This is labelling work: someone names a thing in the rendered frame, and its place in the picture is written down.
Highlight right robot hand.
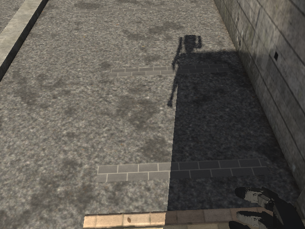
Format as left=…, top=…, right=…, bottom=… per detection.
left=229, top=186, right=305, bottom=229

